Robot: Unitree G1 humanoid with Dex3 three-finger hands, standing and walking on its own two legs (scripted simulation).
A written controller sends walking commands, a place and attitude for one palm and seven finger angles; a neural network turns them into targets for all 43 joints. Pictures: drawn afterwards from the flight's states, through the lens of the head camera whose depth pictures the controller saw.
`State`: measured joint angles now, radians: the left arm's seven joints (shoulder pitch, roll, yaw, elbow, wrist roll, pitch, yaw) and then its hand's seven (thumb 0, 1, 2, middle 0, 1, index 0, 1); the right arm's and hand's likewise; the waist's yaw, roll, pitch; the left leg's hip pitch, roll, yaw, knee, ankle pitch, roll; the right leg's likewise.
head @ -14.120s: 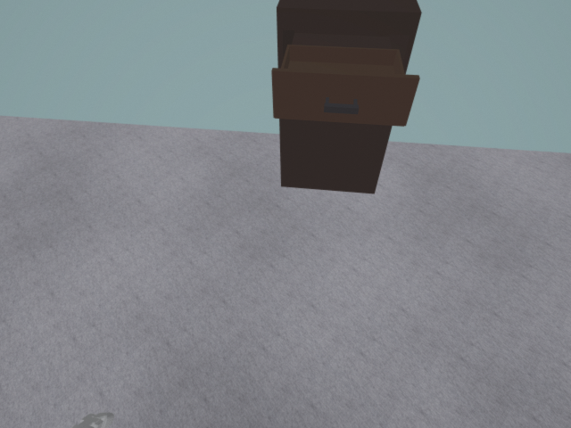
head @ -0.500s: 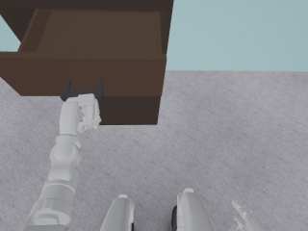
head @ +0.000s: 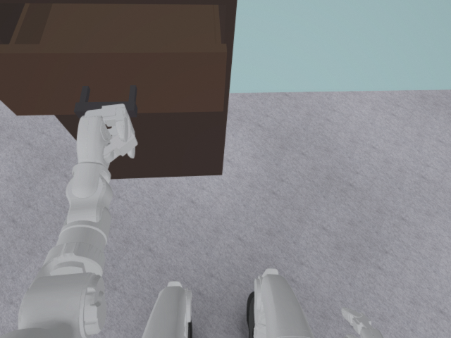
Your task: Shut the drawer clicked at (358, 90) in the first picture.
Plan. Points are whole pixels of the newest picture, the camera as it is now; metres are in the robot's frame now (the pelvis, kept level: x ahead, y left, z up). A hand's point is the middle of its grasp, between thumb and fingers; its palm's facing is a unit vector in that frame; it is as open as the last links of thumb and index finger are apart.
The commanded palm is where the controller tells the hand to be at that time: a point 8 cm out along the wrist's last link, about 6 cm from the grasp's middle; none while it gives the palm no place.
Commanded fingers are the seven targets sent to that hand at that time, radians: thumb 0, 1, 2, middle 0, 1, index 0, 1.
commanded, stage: push the drawer shut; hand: left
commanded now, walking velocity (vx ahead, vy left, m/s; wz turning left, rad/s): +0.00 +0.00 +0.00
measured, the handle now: (108, 100) +0.53 +0.20 +0.03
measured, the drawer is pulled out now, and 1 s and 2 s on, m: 0.12 0.00 0.00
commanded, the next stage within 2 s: pull the fist back off the drawer in 1.24 s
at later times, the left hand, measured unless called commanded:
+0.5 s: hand (133, 105) +0.52 +0.16 +0.03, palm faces +0.01 -1.00 -0.04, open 3.0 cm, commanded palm +0.51 +0.20 +0.04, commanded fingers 0.00 0.90 0.90 -1.40 -1.60 -1.40 -1.60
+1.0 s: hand (135, 84) +0.57 +0.16 +0.03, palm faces +0.01 -1.00 -0.04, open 3.2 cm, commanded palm +0.57 +0.19 +0.04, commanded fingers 0.00 0.90 0.90 -1.40 -1.60 -1.40 -1.60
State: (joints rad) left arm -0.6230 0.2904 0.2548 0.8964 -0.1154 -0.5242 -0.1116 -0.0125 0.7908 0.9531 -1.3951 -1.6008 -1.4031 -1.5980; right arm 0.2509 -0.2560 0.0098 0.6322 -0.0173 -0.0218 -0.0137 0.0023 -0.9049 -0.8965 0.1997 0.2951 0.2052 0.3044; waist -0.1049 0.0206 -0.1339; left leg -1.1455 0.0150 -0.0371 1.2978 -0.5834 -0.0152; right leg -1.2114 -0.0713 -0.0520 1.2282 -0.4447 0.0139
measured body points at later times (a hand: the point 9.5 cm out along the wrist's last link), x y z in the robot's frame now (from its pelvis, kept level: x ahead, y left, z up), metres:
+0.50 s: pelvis -0.01 +0.00 -0.01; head +0.16 +0.01 +0.40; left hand +0.51 +0.21 +0.03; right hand +0.01 -0.27 -0.13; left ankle +0.01 +0.13 -0.62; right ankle +0.07 -0.14 -0.62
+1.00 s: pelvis -0.01 +0.01 -0.02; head +0.19 +0.03 +0.39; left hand +0.56 +0.21 +0.04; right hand -0.02 -0.25 -0.13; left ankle +0.01 +0.13 -0.62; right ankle +0.07 -0.14 -0.62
